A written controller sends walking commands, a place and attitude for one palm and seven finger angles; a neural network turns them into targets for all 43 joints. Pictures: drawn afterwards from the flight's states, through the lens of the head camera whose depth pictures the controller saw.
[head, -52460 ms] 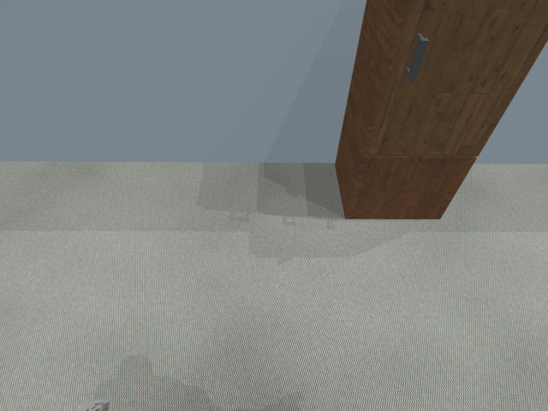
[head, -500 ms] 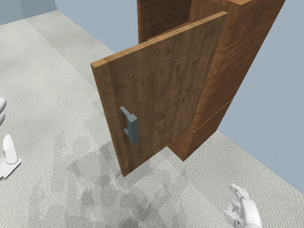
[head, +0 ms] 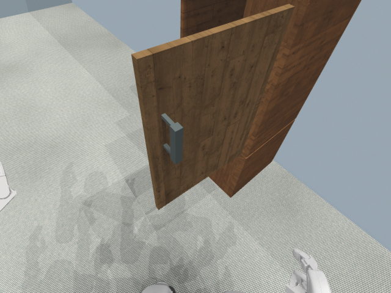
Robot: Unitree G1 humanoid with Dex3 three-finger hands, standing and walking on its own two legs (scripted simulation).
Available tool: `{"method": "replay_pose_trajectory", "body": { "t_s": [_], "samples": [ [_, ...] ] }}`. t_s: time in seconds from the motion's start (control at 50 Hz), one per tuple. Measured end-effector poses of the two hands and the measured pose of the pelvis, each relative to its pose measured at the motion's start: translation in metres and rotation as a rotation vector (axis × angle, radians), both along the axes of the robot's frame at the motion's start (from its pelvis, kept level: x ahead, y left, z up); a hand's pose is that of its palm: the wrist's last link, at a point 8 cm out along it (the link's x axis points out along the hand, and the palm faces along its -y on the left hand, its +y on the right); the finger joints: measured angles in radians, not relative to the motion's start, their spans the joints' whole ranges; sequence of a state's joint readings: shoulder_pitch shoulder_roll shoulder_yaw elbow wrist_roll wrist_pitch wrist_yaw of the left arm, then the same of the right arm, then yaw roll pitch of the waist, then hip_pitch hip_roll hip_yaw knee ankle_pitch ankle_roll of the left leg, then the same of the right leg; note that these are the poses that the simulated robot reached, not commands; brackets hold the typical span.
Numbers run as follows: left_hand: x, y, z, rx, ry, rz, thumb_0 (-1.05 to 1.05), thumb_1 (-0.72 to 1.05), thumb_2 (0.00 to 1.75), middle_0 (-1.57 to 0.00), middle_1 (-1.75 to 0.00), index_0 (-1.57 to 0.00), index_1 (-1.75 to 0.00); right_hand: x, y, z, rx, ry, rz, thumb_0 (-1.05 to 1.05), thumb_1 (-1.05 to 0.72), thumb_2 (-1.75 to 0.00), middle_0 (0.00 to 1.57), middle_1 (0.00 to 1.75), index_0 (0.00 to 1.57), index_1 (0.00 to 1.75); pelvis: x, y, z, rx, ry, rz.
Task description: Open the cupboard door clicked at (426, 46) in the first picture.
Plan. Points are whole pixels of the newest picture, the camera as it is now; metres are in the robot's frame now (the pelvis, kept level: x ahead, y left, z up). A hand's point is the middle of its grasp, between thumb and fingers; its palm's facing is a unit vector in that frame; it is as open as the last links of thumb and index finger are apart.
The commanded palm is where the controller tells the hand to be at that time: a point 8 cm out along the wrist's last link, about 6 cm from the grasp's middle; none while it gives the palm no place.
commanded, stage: step back with the hand held close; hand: left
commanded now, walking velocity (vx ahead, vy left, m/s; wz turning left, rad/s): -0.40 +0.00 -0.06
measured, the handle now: (171, 139) +0.43 +0.08 +0.05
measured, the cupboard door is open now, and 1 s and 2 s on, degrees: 87 87 87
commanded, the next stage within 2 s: stop stepping back and stand still in 0.34 s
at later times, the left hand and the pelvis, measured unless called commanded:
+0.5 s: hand (27, 263) +0.13 +0.21 +0.17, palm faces +0.27 -0.82 -0.51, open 7.4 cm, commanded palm +0.07 +0.26 +0.19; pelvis -0.10 -0.03 +0.01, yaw -5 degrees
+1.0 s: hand out of the picture +0.01 +0.23 +0.17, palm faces +0.44 -0.77 -0.46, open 7.5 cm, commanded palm -0.04 +0.26 +0.19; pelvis -0.19 -0.04 +0.01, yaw -1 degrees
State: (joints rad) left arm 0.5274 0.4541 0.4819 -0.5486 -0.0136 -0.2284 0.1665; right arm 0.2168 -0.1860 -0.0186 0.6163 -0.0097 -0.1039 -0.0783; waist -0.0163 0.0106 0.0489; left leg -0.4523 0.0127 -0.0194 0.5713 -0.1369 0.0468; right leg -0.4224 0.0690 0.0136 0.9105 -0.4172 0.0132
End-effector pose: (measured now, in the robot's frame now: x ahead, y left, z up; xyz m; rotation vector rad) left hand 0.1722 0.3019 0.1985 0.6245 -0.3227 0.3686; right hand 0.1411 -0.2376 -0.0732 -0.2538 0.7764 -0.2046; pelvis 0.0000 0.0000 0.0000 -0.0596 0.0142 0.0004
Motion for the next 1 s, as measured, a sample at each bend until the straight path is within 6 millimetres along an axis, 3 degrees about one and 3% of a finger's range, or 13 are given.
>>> {"method": "replay_pose_trajectory", "body": {
  "t_s": [0.08,0.18,0.26,0.36,0.46,0.54,0.7,0.8,0.9,1.0],
  "samples": [
    [-0.014,-0.004,0.002,-0.043,0.022,0.031,0.02,0.88,0.90,-0.22,-0.30,-0.21,-0.30,-0.003,0.005,0.005,0.034,-0.008,0.037,0.01,-0.90,-0.90,0.20,0.30,0.20,0.30,-0.007,-0.007,0.008,0.004,0.041,-0.027],
    [-0.025,-0.033,-0.007,-0.057,0.070,-0.022,0.02,0.89,0.90,-0.21,-0.30,-0.21,-0.30,-0.002,0.000,-0.001,0.065,-0.041,0.090,0.01,-0.90,-0.90,0.21,0.30,0.20,0.30,-0.033,-0.022,0.002,0.048,0.072,-0.066],
    [-0.032,-0.052,-0.007,-0.041,0.101,-0.095,0.02,0.88,0.90,-0.22,-0.30,-0.21,-0.30,-0.012,-0.014,-0.002,0.072,-0.043,0.052,0.01,-0.90,-0.90,0.21,0.30,0.20,0.30,-0.053,-0.029,0.004,0.028,0.049,-0.070],
    [-0.044,-0.049,-0.004,-0.009,0.123,-0.111,0.02,0.88,0.90,-0.22,-0.30,-0.21,-0.30,-0.033,-0.031,0.013,0.017,-0.054,-0.003,0.01,-0.90,-0.90,0.21,0.30,0.20,0.30,-0.059,-0.029,0.006,0.037,0.049,-0.084],
    [-0.059,-0.047,-0.004,-0.043,0.114,-0.116,0.02,0.88,0.90,-0.22,-0.30,-0.21,-0.30,-0.060,-0.042,0.026,-0.009,-0.079,-0.012,0.01,-0.91,-0.90,0.20,0.30,0.20,0.30,-0.087,-0.029,0.012,0.047,0.021,-0.090],
    [-0.089,-0.055,-0.007,-0.054,0.145,-0.107,0.02,0.88,0.90,-0.22,-0.30,-0.21,-0.30,-0.091,-0.048,0.030,0.005,-0.117,-0.021,0.01,-0.90,-0.90,0.20,0.30,0.20,0.30,-0.112,-0.035,0.012,0.036,0.003,-0.087],
    [-0.165,-0.066,-0.004,-0.042,0.131,-0.008,0.02,0.88,0.90,-0.22,-0.30,-0.21,-0.30,-0.160,-0.062,0.004,0.028,-0.024,-0.016,0.01,-0.90,-0.90,0.20,0.30,0.20,0.30,-0.155,-0.054,0.008,0.071,-0.013,-0.067],
    [-0.183,-0.057,-0.008,-0.126,0.062,0.072,0.02,0.88,0.90,-0.22,-0.30,-0.21,-0.30,-0.199,-0.067,-0.003,0.017,0.039,-0.034,0.01,-0.90,-0.90,0.20,0.30,0.20,0.30,-0.164,-0.054,0.014,0.086,-0.017,-0.035],
    [-0.190,-0.048,-0.017,-0.150,0.044,0.072,0.02,0.88,0.90,-0.22,-0.30,-0.21,-0.30,-0.213,-0.066,-0.005,-0.021,0.027,-0.034,0.01,-0.90,-0.90,0.20,0.30,0.20,0.30,-0.175,-0.042,0.007,0.058,-0.015,-0.002],
    [-0.201,-0.040,-0.010,-0.080,0.045,0.043,0.02,0.88,0.90,-0.22,-0.30,-0.21,-0.30,-0.213,-0.051,0.002,0.005,-0.034,-0.039,0.01,-0.91,-0.90,0.20,0.30,0.20,0.30,-0.186,-0.036,0.006,0.075,-0.042,-0.021]
  ]
}}
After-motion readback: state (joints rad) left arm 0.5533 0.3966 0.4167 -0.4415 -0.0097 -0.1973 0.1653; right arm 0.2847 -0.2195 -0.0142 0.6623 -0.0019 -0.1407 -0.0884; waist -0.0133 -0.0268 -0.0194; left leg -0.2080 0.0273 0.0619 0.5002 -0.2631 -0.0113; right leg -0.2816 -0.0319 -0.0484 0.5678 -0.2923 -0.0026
